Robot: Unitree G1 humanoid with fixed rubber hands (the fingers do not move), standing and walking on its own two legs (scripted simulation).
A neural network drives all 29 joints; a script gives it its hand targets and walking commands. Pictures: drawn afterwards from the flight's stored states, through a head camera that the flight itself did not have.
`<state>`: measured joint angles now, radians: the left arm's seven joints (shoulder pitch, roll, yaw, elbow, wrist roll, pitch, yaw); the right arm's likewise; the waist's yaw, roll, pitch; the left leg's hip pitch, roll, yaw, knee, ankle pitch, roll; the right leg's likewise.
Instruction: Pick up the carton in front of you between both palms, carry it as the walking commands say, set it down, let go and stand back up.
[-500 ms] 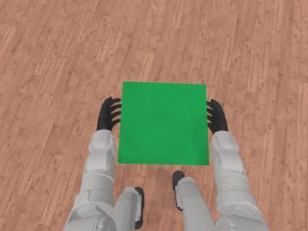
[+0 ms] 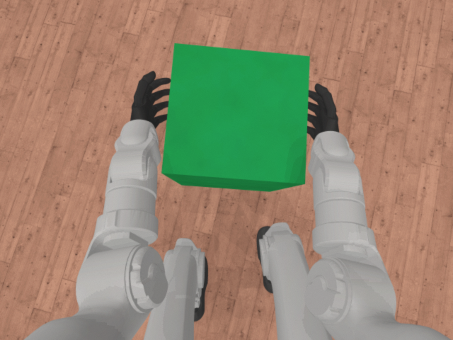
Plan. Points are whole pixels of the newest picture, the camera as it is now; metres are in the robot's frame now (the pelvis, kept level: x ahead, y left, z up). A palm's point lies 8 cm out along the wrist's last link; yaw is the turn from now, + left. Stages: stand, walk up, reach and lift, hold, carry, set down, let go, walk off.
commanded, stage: set down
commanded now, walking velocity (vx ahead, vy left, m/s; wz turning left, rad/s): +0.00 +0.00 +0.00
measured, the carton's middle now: (232, 133) +0.47 -0.04 -0.16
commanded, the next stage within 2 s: none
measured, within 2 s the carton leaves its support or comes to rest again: rests again in 1.68 s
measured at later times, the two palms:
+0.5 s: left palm (172, 129) +0.52 +0.09 -0.25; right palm (303, 142) +0.46 -0.20 -0.26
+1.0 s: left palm (184, 134) +0.54 +0.08 -0.35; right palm (300, 138) +0.49 -0.21 -0.33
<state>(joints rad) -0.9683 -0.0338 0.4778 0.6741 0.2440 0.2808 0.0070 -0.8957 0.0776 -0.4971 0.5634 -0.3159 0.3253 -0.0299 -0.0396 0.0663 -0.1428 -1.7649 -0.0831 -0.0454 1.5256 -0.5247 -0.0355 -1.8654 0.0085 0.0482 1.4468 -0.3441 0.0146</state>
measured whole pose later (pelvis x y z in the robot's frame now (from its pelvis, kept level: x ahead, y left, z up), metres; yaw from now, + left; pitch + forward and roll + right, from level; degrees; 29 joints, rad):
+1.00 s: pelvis -0.01 +0.01 -0.17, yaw -1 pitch +45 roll -1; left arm -1.39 0.22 0.18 0.98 0.07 0.23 0.12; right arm -1.31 -0.18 -0.42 0.91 -0.05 0.24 -0.06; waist -0.13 -0.02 0.17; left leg -2.26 -0.12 -0.03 2.16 -0.68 -0.04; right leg -2.37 0.02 0.05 2.03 -0.44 0.05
